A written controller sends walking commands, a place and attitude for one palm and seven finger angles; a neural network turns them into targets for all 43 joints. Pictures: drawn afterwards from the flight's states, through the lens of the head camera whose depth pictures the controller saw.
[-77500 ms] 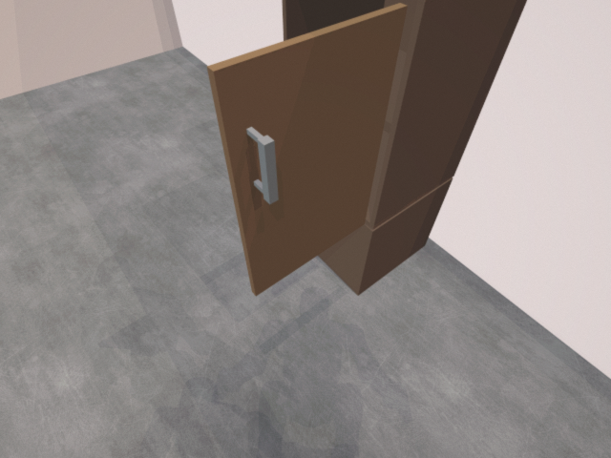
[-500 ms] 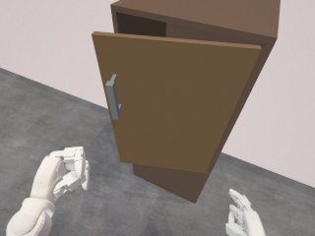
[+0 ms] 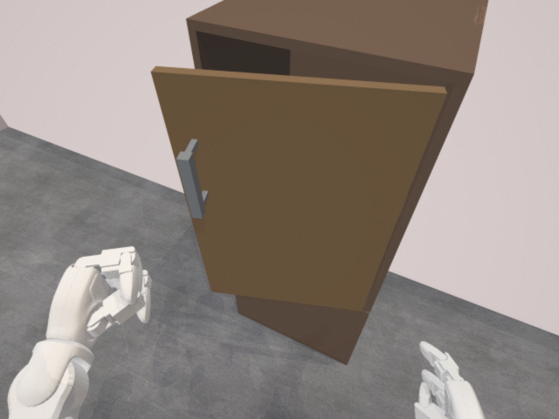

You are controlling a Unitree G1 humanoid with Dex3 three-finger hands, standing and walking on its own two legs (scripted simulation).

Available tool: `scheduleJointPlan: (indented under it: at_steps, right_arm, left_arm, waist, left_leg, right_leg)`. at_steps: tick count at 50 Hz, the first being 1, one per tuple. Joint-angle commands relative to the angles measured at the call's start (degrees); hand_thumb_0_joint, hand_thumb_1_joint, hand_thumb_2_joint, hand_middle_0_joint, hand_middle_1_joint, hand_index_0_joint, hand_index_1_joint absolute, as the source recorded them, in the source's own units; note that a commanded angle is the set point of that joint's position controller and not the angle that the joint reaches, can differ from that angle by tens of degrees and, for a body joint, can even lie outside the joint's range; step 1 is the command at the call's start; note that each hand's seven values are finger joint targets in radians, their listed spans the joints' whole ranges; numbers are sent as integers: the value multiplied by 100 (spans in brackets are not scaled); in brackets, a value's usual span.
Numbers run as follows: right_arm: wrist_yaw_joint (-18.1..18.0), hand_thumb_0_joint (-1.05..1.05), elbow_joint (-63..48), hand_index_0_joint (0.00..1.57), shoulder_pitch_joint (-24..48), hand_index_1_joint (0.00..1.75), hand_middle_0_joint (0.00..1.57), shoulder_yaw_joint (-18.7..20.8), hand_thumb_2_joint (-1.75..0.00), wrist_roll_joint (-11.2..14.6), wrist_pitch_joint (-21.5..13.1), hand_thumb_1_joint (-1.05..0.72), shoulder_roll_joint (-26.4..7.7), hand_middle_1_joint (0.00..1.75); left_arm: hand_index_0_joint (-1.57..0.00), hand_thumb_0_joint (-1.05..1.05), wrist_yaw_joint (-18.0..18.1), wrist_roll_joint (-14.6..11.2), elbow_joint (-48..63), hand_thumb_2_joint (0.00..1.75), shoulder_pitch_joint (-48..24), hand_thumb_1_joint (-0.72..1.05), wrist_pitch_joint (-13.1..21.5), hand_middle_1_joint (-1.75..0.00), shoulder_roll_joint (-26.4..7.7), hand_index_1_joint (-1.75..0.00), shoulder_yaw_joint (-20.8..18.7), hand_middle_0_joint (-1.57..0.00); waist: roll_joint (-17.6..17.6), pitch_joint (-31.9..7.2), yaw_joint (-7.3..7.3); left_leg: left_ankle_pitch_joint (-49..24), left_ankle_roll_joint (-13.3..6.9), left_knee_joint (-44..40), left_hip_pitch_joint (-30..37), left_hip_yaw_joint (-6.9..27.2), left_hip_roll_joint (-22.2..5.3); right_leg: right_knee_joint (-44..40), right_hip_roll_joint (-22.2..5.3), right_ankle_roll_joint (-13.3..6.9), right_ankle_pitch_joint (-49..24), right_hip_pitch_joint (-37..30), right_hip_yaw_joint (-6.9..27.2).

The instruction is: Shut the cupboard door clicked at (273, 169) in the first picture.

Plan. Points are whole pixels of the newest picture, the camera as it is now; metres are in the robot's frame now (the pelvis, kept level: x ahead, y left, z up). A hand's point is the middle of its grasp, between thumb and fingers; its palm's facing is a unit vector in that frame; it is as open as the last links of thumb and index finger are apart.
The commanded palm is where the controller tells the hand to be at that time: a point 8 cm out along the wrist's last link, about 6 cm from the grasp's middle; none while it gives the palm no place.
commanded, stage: bring the fist close to the handle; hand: left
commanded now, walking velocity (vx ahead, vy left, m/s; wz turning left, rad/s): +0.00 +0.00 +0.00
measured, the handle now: (195, 179) +0.45 +0.18 +0.10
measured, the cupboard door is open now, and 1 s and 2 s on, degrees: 18 18 14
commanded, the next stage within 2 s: push the door shut along its arc in 1.46 s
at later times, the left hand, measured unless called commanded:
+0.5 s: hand (174, 266) +0.29 +0.17 +0.10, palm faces -0.05 -1.00 -0.03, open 3.1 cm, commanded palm +0.26 +0.22 +0.11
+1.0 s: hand (191, 224) +0.35 +0.16 +0.11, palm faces -0.05 -1.00 -0.03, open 3.1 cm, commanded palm +0.32 +0.21 +0.11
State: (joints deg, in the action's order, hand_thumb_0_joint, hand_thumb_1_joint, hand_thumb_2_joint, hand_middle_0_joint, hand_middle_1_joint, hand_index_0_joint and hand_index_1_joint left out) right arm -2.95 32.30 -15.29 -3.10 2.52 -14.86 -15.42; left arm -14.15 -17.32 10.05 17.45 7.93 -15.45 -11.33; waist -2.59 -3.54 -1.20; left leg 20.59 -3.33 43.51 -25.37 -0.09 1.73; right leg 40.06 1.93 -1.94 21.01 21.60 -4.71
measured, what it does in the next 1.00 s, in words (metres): stands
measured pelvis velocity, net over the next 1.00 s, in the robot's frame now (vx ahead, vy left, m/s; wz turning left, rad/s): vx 0.01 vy -0.01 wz -0.02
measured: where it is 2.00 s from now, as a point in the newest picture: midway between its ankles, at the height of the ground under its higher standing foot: outside the picture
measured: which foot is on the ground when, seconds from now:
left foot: down 0.00-1.00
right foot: down 0.00-1.00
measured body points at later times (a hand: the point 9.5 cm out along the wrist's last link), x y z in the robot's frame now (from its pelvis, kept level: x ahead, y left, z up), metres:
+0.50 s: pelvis +0.01 -0.01 +0.00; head +0.02 -0.02 +0.45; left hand +0.28 +0.22 +0.10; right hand +0.17 -0.25 -0.07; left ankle +0.02 +0.08 -0.71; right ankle +0.00 -0.10 -0.71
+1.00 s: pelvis +0.01 -0.01 +0.00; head +0.03 -0.02 +0.45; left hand +0.34 +0.21 +0.12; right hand +0.17 -0.25 -0.08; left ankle +0.02 +0.08 -0.71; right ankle +0.00 -0.10 -0.71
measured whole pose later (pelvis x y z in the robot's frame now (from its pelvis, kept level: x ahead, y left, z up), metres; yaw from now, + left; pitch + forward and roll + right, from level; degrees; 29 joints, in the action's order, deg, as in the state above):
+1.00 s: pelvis +0.01 -0.01 +0.00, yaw -1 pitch +4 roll -1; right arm -3.0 34.6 -14.2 -3.2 3.0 -9.3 -14.7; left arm -11.4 -14.0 -13.4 -8.1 5.8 -15.3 -9.5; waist -2.1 -3.7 0.5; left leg 20.3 -2.8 40.6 -24.7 -1.2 1.7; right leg 39.0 2.0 -2.4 21.3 22.2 -3.4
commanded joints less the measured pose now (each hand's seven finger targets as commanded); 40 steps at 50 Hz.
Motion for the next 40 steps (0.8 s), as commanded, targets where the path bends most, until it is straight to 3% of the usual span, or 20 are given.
scheduleJointPlan:
  at_steps: [1, 5, 9, 14, 15, 18, 20, 23, 25, 26, 29, 30, 33, 35, 36, 37, 39, 40]
  right_arm:
    - [-71, 0, -992, 20, 505, 30, 20, 334, -90, 83, -254, -90, -695, 30]
    - [-137, 0, -969, 20, 557, 30, 20, 305, -90, -1, -239, -90, -672, 30]
    - [-127, 0, -795, 20, 561, 30, 20, 257, -90, 18, -269, -90, -596, 30]
    - [-126, 0, -757, 20, 470, 30, 20, 288, -90, 87, -229, -90, -672, 30]
    - [-132, 0, -759, 20, 440, 30, 20, 306, -90, 84, -209, -90, -705, 30]
    - [-164, 0, -836, 20, 526, 30, 20, 305, -90, 77, -119, -90, -707, 30]
    - [-182, 0, -815, 20, 557, 30, 20, 290, -90, 41, -64, -90, -701, 30]
    - [-156, 0, -824, 20, 622, 30, 20, 275, -90, 29, -93, -90, -600, 30]
    - [-117, 0, -794, 20, 590, 30, 20, 279, -90, 14, -124, -90, -607, 30]
    - [-88, 0, -787, 20, 551, 30, 20, 277, -90, 24, -139, -90, -579, 30]
    - [-49, 0, -715, 20, 423, 30, 20, 323, -90, 59, -101, -90, -636, 30]
    - [-50, 0, -692, 20, 360, 30, 20, 361, -90, 65, -65, -90, -696, 30]
    - [-76, 0, -740, 20, 423, 30, 20, 357, -90, 99, 51, -90, -725, 30]
    - [-112, 0, -754, 20, 476, 30, 20, 361, -90, 73, 114, -90, -749, 30]
    - [-110, 0, -798, 20, 552, 30, 20, 342, -90, 62, 116, -90, -691, 30]
    - [-113, 0, -801, 20, 547, 30, 20, 340, -90, 51, 110, -90, -659, 30]
    - [-103, 0, -748, 20, 572, 30, 20, 300, -90, 30, 98, -90, -604, 30]
    - [-103, 0, -691, 20, 551, 30, 20, 305, -90, 11, 97, -90, -629, 30]
  left_arm:
    - [-130, 0, -238, -19, 904, 90, -404, 90, -114, -150, -735, -150, -144, -130]
    - [-130, 0, 19, -108, 1490, 90, -1149, 90, 170, -150, -1238, -150, -713, -130]
    - [-130, 0, 180, -95, 1123, 90, -1666, 90, 545, -150, -916, -150, -500, -130]
    - [-130, 0, -143, 9, 198, 90, -1441, 90, 153, -150, -654, -150, -27, -130]
    - [-130, 0, -184, 26, 29, 90, -1392, 90, 21, -150, -776, -150, -110, -130]
    - [-130, 0, -227, -23, 48, 90, -1795, 90, -164, -150, -989, -150, -355, -130]
    - [-130, 0, -97, -59, 139, 90, -2154, 90, -83, -150, -1351, -150, -737, -130]
    - [-130, 0, 98, -100, 367, 90, -2566, 90, 230, -150, -1204, -150, -773, -130]
    - [-130, 0, 168, -61, 420, 90, -2492, 90, 416, -150, -1126, -150, -656, -130]
    - [-130, 0, 147, -22, 339, 90, -2407, 90, 445, -150, -843, -150, -392, -130]
    - [-130, 0, 36, 86, -175, 90, -2294, 90, 274, -150, -578, -150, -33, -130]
    - [-130, 0, 10, 120, -523, 90, -2092, 90, 138, -150, -738, -150, -166, -130]
    - [-130, 0, -24, 146, -653, 90, -2585, 90, -135, -150, -723, -150, -75, -130]
    - [-130, 0, 104, 162, -489, 90, -2907, 90, -132, -150, -1051, -150, -342, -130]
    - [-130, 0, 165, 156, -220, 90, -3262, 90, -59, -150, -921, -150, -254, -130]
    - [-130, 0, 247, 162, -103, 90, -3409, 90, 30, -150, -997, -150, -357, -130]
    - [-130, 0, 391, 186, 103, 90, -3751, 90, 269, -150, -960, -150, -304, -130]
    - [-130, 0, 459, 216, 73, 90, -3875, 90, 349, -150, -1103, -150, -378, -130]
  waist:
    - [184, -482, 35]
    - [321, -782, 29]
    - [-144, -539, 140]
    - [-44, -554, 143]
    - [206, -656, 120]
    - [368, -841, 65]
    - [449, -956, 22]
    - [40, -1144, -3]
    - [-24, -1227, -8]
    - [-108, -1228, 36]
    - [-74, -946, 134]
    - [331, -860, 139]
    - [377, -698, 172]
    - [473, -854, 147]
    - [293, -1129, 144]
    - [238, -1267, 128]
    - [-62, -1431, 146]
    - [-18, -1437, 170]
  left_leg:
    - [-740, 79, -788, 386, 356, -147]
    - [-1009, 81, -718, 531, 357, -152]
    - [-758, 124, -750, 626, 392, -153]
    - [-838, 93, -716, 495, 321, -120]
    - [-920, 73, -662, 429, 316, -123]
    - [-1066, 61, -648, 388, 253, -97]
    - [-1184, 72, -639, 375, 246, -120]
    - [-1353, 95, -696, 656, 224, -110]
    - [-1588, 101, -683, 750, 234, -124]
    - [-1711, 102, -682, 820, 216, -120]
    - [-1637, 112, -686, 781, 214, -129]
    - [-1591, 83, -655, 661, 218, -148]
    - [-1256, 74, -753, 547, 214, -121]
    - [-1249, 59, -754, 601, 212, -135]
    - [-1302, 56, -776, 733, 207, -112]
    - [-1409, 68, -786, 855, 217, -131]
    - [-1565, 92, -782, 1059, 229, -142]
    - [-1607, 83, -739, 1052, 224, -168]
  right_leg:
    - [-730, -144, 81, -756, -34, 370]
    - [-643, -116, 87, -951, -169, 389]
    - [-597, -75, 49, -682, 189, 300]
    - [-692, -157, 79, -916, 54, 412]
    - [-709, -188, 109, -1015, -57, 496]
    - [-732, -243, 157, -1201, -249, 582]
    - [-705, -257, 160, -1303, -417, 633]
    - [-585, -183, 106, -1512, -382, 497]
    - [-493, -160, 75, -1757, -408, 438]
    - [-454, -152, 73, -1929, -363, 401]
    - [-487, -138, 95, -1907, -116, 342]
    - [-535, -150, 128, -1911, -143, 378]
    - [-652, -174, 140, -1567, -59, 406]
    - [-672, -179, 132, -1466, -171, 433]
    - [-641, -192, 124, -1504, -240, 444]
    - [-593, -171, 105, -1588, -282, 410]
    - [-530, -145, 70, -1687, -265, 380]
    - [-520, -146, 74, -1725, -267, 403]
